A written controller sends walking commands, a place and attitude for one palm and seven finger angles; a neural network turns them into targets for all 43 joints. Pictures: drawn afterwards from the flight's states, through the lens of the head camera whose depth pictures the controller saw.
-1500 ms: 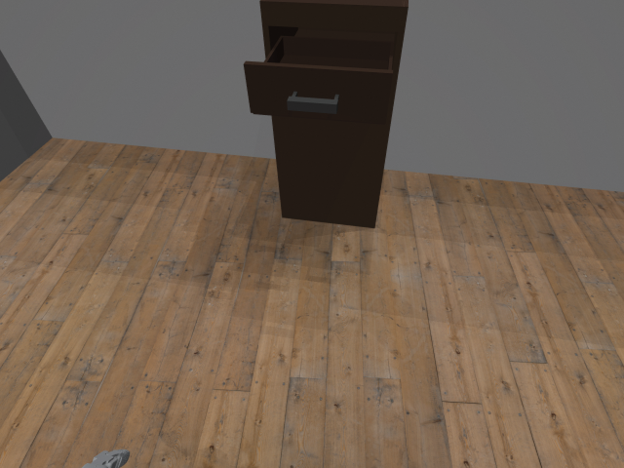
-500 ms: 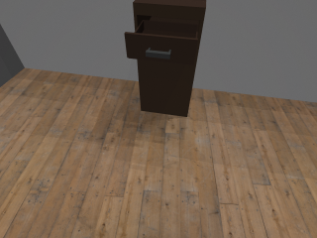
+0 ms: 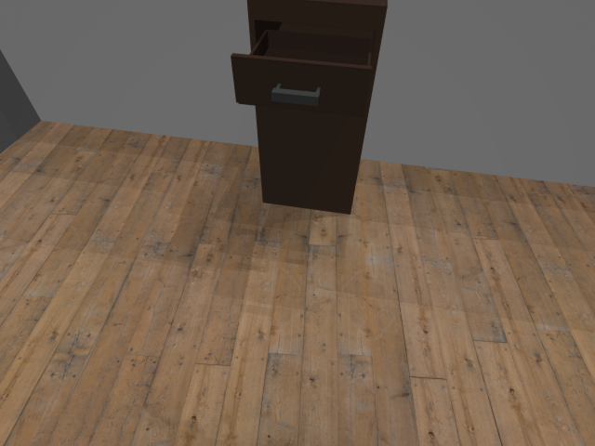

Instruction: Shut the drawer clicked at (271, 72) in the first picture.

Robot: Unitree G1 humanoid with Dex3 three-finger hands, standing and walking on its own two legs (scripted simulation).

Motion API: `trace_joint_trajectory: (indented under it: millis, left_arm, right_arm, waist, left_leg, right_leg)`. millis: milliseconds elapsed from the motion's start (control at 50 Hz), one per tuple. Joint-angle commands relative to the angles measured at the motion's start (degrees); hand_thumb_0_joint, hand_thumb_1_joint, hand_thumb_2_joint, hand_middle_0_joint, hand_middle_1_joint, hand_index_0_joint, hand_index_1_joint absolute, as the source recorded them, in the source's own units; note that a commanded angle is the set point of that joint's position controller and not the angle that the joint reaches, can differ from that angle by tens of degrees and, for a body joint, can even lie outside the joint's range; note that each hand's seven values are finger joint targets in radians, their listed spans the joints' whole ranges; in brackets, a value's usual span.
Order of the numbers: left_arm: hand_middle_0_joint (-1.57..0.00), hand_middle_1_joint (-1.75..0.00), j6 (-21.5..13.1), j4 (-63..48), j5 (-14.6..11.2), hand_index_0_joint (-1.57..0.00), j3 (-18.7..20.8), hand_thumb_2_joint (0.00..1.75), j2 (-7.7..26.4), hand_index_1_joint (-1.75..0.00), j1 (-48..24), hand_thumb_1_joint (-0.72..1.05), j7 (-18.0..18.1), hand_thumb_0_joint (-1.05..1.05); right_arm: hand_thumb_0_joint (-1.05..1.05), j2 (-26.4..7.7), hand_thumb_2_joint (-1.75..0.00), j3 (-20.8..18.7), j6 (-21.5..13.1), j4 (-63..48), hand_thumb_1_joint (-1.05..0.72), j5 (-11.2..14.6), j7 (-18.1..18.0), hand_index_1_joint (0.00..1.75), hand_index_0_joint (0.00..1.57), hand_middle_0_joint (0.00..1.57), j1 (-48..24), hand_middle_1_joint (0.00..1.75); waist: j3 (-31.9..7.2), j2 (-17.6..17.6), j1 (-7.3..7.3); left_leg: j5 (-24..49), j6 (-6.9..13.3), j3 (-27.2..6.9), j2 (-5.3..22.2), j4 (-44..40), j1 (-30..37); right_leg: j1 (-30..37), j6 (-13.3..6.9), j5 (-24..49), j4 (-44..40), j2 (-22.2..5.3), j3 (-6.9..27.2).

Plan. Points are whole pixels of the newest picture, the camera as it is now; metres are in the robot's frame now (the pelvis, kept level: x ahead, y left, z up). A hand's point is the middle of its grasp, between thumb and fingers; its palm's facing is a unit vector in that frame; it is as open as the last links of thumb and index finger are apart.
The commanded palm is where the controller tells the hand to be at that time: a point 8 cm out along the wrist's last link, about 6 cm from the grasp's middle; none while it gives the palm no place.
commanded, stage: walk to a spot facing it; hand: left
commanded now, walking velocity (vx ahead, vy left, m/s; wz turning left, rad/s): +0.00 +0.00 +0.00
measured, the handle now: (297, 92) +0.99 +0.07 -0.01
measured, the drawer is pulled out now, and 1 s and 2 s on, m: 0.28 0.28 0.28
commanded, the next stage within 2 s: take the last steps up to it in 0.86 s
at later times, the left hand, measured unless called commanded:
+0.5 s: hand out of the picture +0.09 +0.19 -0.19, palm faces -0.11 -0.98 -0.15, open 7.4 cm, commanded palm none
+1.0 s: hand (256, 341) +0.34 +0.10 -0.18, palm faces -0.11 -0.98 -0.19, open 7.2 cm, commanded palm none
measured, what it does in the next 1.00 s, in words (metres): walks ahead: right foot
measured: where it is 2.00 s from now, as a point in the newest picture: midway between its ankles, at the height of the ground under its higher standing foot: (330, 360)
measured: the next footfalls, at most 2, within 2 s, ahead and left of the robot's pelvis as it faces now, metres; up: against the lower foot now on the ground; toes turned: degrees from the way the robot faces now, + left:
right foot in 0.70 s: +0.31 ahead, -0.15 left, +0.00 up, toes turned -18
left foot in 1.24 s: +0.47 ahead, +0.05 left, +0.00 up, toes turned +3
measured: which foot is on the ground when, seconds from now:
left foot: down 0.00-0.70, up 0.72-1.00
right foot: down 0.00-0.34, up 0.36-0.68, down 0.70-1.00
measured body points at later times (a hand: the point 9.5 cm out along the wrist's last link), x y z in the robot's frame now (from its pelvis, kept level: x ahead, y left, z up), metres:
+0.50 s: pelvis +0.09 +0.01 -0.01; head +0.10 +0.03 +0.44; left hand +0.10 +0.24 -0.17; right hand -0.01 -0.19 -0.16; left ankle +0.01 +0.13 -0.75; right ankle +0.08 -0.10 -0.68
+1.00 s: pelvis +0.27 -0.07 -0.01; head +0.26 -0.06 +0.44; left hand +0.34 +0.15 -0.16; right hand +0.27 -0.30 -0.16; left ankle +0.35 +0.06 -0.67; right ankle +0.27 -0.14 -0.75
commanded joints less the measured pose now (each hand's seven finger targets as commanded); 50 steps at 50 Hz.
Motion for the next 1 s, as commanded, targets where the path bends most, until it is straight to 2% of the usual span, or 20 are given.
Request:
trace_joint_trajectory:
  millis: [0,60,140,260,300,320,340,380,400,520,580,640,660,680,700,720,780,840,900,980]
  left_arm:
    - [-0.2,-0.3,-0.99,-3.26,0.02,-0.2,2.44,0.9,10.96,-0.3,-0.97,0.9,0.74,0.0]
    - [-0.2,-0.3,0.0,-1.44,0.02,-0.2,1.26,0.9,4.74,-0.3,3.04,0.9,0.86,0.0]
    - [-0.2,-0.3,0.71,-1.93,0.54,-0.2,2.57,0.9,6.02,-0.3,6.01,0.9,-0.09,0.0]
    - [-0.2,-0.3,-0.45,-2.76,0.13,-0.2,4.2,0.9,4.89,-0.3,9.95,0.9,-0.12,0.0]
    - [-0.2,-0.3,-0.57,-4.11,0.29,-0.2,4.11,0.9,2.08,-0.3,7.1,0.9,-0.37,0.0]
    - [-0.2,-0.3,-0.73,-5.59,0.5,-0.2,3.74,0.9,-0.8,-0.3,4.49,0.9,-0.58,0.0]
    - [-0.2,-0.3,-1.37,-8.11,0.72,-0.2,3.62,0.9,-1.73,-0.3,-0.42,0.9,-0.42,0.0]
    - [-0.2,-0.3,-1.79,-7.85,1.06,-0.2,4.15,0.9,-1.07,-0.3,-0.38,0.9,-0.57,0.0]
    - [-0.2,-0.3,-1.91,-7.18,1.01,-0.2,4.23,0.9,-2.45,-0.3,0.45,0.9,-0.93,0.0]
    - [-0.2,-0.3,-0.77,-8.57,0.52,-0.2,3.52,0.9,-7.23,-0.3,-2.78,0.9,-2.51,0.0]
    - [-0.2,-0.3,-1.04,-8.47,0.34,-0.2,3.82,0.9,-6.81,-0.3,-2.68,0.9,-2.43,0.0]
    - [-0.2,-0.3,-1.62,-4.45,0.82,-0.2,4.98,0.9,-4.3,-0.3,9.77,0.9,-1.77,0.0]
    - [-0.2,-0.3,-2.23,-2.06,1.16,-0.2,5.96,0.9,-1.33,-0.3,17.73,0.9,-1.32,0.0]
    - [-0.2,-0.3,-2.87,-1.0,1.39,-0.2,7.34,0.9,4.08,-0.3,23.06,0.9,-0.36,0.0]
    - [-0.2,-0.3,-2.75,-0.66,0.43,-0.2,8.12,0.9,8.24,-0.3,24.39,0.9,0.14,0.0]
    - [-0.2,-0.3,-2.33,-1.75,-0.54,-0.2,8.21,0.9,7.18,-0.3,20.29,0.9,0.34,0.0]
    - [-0.2,-0.3,-2.95,-4.94,0.05,-0.2,5.57,0.9,-0.55,-0.3,6.93,0.9,0.76,0.0]
    - [-0.2,-0.3,-3.7,-5.0,0.58,-0.2,4.41,0.9,-2.93,-0.3,6.11,0.9,0.83,0.0]
    - [-0.2,-0.3,-4.19,-4.39,0.62,-0.2,4.33,0.9,-3.6,-0.3,7.2,0.9,0.94,0.0]
    - [-0.2,-0.3,-4.45,-3.61,0.76,-0.2,3.92,0.9,-3.49,-0.3,10.61,0.9,1.05,0.0]
  right_arm:
    - [0.0,-10.76,-0.9,-1.97,-1.5,-3.21,-0.9,0.07,-0.94,0.3,0.2,0.2,-1.85,0.3]
    - [0.0,-4.26,-0.9,-0.6,-0.7,-1.55,-0.9,-0.39,-0.7,0.3,0.2,0.2,1.88,0.3]
    - [0.0,-3.9,-0.9,-1.36,-0.32,-2.18,-0.9,-0.99,-0.27,0.3,0.2,0.2,3.93,0.3]
    - [0.0,-0.87,-0.9,-2.1,-2.2,-3.34,-0.9,-0.67,-0.36,0.3,0.2,0.2,7.87,0.3]
    - [0.0,-1.7,-0.9,-2.64,-2.83,-1.91,-0.9,-0.68,-0.68,0.3,0.2,0.2,13.76,0.3]
    - [0.0,-4.75,-0.9,-3.72,-3.11,-0.12,-0.9,-1.07,-0.98,0.3,0.2,0.2,19.57,0.3]
    - [0.0,-5.54,-0.9,-4.15,-3.48,0.8,-0.9,-1.14,-1.49,0.3,0.2,0.2,24.22,0.3]
    - [0.0,-1.13,-0.9,-2.98,-4.39,1.13,-0.9,-0.56,-2.13,0.3,0.2,0.2,24.64,0.3]
    - [0.0,-0.22,-0.9,-2.9,-4.79,0.68,-0.9,-0.69,-2.27,0.3,0.2,0.2,23.31,0.3]
    - [0.0,2.3,-0.9,-2.55,-5.73,1.36,-0.9,-0.79,-2.54,0.3,0.2,0.2,21.74,0.3]
    - [0.0,1.37,-0.9,-2.86,-5.44,2.65,-0.9,-0.8,-2.47,0.3,0.2,0.2,22.31,0.3]
    - [0.0,-0.48,-0.9,-3.43,-5.15,2.55,-0.9,-0.26,-2.46,0.3,0.2,0.2,20.14,0.3]
    - [0.0,0.22,-0.9,-3.44,-5.14,2.27,-0.9,-0.04,-2.03,0.3,0.2,0.2,19.44,0.3]
    - [0.0,3.44,-0.9,-2.84,-4.93,1.58,-0.9,0.56,-1.21,0.3,0.2,0.2,22.3,0.3]
    - [0.0,5.92,-0.9,-2.68,-4.83,-0.08,-0.9,0.8,-1.43,0.3,0.2,0.2,23.73,0.3]
    - [0.0,4.81,-0.9,-3.17,-4.49,-0.93,-0.9,0.72,-1.31,0.3,0.2,0.2,18.35,0.3]
    - [0.0,7.22,-0.9,-3.43,-2.94,-0.81,-0.9,-0.49,-0.88,0.3,0.2,0.2,15.79,0.3]
    - [0.0,8.59,-0.9,-3.15,-0.75,0.07,-0.9,-0.98,-0.66,0.3,0.2,0.2,19.38,0.3]
    - [0.0,8.38,-0.9,-3.59,0.03,-1.55,-0.9,-0.96,-0.24,0.3,0.2,0.2,16.99,0.3]
    - [0.0,8.24,-0.9,-3.56,-0.27,-5.14,-0.9,-0.72,0.38,0.3,0.2,0.2,8.82,0.3]
  waist:
    - [-1.87,0.15,-0.32]
    - [-2.37,-0.94,-0.21]
    - [4.39,-3.91,0.39]
    - [6.56,-5.1,-0.68]
    - [7.49,2.1,-3.39]
    - [7.92,12.26,-5.82]
    - [10.35,14.94,-7.19]
    - [11.28,6.24,-5.45]
    - [9.85,4.31,-4.43]
    - [9.02,7.55,-1.8]
    - [6.82,8.0,-0.98]
    - [0.13,5.83,4.95]
    - [-3.75,2.33,8.6]
    - [-10.24,-9.78,9.9]
    - [-14.69,-16.8,7.49]
    - [-7.96,-8.16,7.18]
    - [2.01,-0.04,0.2]
    - [2.66,-3.02,-3.16]
    - [3.57,-4.45,-3.57]
    - [5.91,-2.68,-1.66]
  left_leg:
    - [4.7,1.81,-5.11,6.4,-3.59,-0.04]
    - [-3.8,1.01,-3.01,5.44,-1.84,0.05]
    - [-20.57,1.32,-0.8,3.28,2.06,-7.67]
    - [-14.6,1.68,3.3,2.54,9.34,-7.11]
    - [-16.88,4.01,-3.63,7.0,1.2,1.6]
    - [-19.9,7.7,-15.34,15.41,-6.81,7.58]
    - [-14.94,11.5,-23.06,22.57,-12.33,11.31]
    - [1.47,13.62,-19.82,23.54,-10.44,13.06]
    - [8.29,13.09,-14.54,22.08,-8.96,13.71]
    - [17.07,8.77,3.38,14.54,-10.45,8.05]
    - [26.9,8.27,6.28,14.84,-7.27,7.61]
    - [37.41,6.42,9.97,14.11,8.48,5.78]
    - [30.42,4.53,10.98,11.7,19.68,0.05]
    - [6.0,2.93,12.1,7.08,37.68,-12.94]
    - [-21.77,1.96,6.86,1.1,56.25,-22.84]
    - [-19.28,3.31,1.28,4.17,60.9,-26.48]
    - [-7.85,2.7,0.28,9.02,56.58,-21.71]
    - [-4.14,1.3,1.23,8.65,51.08,-19.19]
    - [-0.28,0.39,1.56,8.75,46.34,-21.74]
    - [0.43,-0.3,2.88,8.63,35.9,-24.25]
  right_leg:
    - [-0.27,-1.39,3.21,-4.42,-6.31,6.24]
    - [-0.79,-0.99,-6.89,-4.35,-5.85,6.83]
    - [-5.37,-3.71,-25.37,-6.28,-6.25,11.98]
    - [-7.68,-8.47,-20.99,-4.62,-8.8,16.94]
    - [-16.77,-6.31,-16.76,6.26,-2.9,9.78]
    - [-25.18,-3.99,-14.56,20.8,2.47,1.55]
    - [-34.06,-2.77,-18.64,31.16,1.49,-1.22]
    - [-38.13,-2.61,-14.09,39.7,-3.27,2.38]
    - [-37.67,-2.46,-12.48,41.1,-4.46,1.85]
    - [-28.01,-2.38,-2.04,26.76,-4.31,-5.74]
    - [-18.3,-4.15,-0.79,18.6,-1.43,-8.4]
    - [-1.05,-5.99,3.09,12.42,1.2,-9.53]
    - [10.21,-6.48,4.05,10.11,0.42,-7.83]
    - [22.02,-10.62,-1.86,5.89,-12.57,8.2]
    - [24.71,-16.07,-2.63,-2.72,-25.8,32.98]
    - [18.38,-16.43,-7.15,-6.77,-25.28,31.49]
    - [-5.64,-11.17,-8.05,-9.6,-19.5,14.76]
    - [-11.8,-8.81,-1.3,-11.92,-15.78,4.15]
    - [-11.4,-8.33,-0.64,-13.93,-15.04,-0.01]
    - [-7.18,-9.71,5.72,-13.65,-15.93,-1.06]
